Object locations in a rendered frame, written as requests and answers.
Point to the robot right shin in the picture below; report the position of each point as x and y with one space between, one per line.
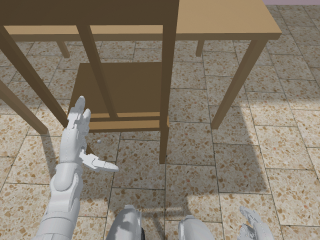
189 216

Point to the robot left shin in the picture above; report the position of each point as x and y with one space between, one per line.
129 206

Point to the robot shin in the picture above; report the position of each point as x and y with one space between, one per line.
189 216
129 206

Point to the robot left forearm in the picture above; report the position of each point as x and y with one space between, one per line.
61 214

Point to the chair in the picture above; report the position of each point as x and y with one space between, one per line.
121 96

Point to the table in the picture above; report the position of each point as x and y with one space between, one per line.
198 20

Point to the right robot hand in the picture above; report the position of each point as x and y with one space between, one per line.
260 230

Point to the left robot hand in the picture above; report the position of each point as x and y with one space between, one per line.
73 138

